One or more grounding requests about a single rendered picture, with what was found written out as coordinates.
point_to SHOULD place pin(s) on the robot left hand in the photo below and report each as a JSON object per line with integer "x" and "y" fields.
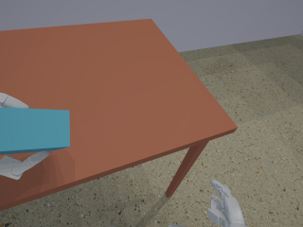
{"x": 12, "y": 167}

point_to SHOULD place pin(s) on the robot right hand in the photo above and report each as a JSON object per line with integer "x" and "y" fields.
{"x": 224, "y": 212}

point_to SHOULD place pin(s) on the sponge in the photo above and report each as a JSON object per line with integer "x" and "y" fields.
{"x": 25, "y": 130}

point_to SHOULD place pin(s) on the table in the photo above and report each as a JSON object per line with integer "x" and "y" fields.
{"x": 131, "y": 98}

